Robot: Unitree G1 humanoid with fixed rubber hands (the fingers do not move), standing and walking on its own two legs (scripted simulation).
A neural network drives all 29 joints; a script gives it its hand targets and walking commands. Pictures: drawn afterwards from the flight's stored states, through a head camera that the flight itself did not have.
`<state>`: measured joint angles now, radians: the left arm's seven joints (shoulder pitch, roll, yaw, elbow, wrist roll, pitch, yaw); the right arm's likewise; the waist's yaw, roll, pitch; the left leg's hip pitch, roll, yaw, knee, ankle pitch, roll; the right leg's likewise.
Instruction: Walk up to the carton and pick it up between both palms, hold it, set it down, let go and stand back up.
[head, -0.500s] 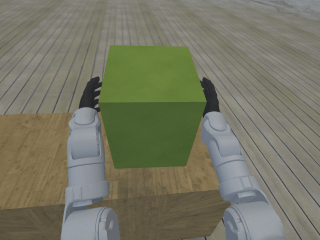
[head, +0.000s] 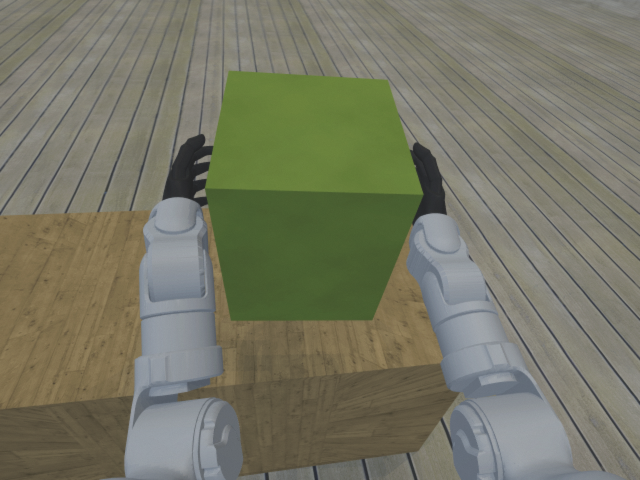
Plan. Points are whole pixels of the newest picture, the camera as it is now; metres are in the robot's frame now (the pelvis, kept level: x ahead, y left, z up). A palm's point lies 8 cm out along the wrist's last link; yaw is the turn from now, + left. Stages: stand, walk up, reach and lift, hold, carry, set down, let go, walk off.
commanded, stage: hold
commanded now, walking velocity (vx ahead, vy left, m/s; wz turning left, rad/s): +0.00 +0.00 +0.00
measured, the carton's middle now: (306, 205) +0.41 +0.00 +0.16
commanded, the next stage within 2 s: set down in 1.50 s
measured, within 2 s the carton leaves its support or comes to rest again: neither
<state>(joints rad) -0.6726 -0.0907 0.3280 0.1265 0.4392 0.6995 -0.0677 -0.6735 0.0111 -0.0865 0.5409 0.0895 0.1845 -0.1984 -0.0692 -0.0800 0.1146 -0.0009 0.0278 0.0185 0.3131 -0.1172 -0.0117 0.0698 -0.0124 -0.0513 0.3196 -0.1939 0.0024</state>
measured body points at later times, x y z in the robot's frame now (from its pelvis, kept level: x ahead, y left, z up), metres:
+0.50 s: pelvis +0.02 -0.01 +0.00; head -0.01 +0.03 +0.45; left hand +0.38 +0.15 +0.18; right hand +0.38 -0.14 +0.18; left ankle +0.05 +0.13 -0.75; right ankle +0.01 -0.12 -0.75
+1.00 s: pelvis +0.00 -0.01 +0.00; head -0.07 +0.03 +0.44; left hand +0.36 +0.16 +0.20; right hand +0.36 -0.13 +0.20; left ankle +0.05 +0.13 -0.75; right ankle +0.01 -0.12 -0.75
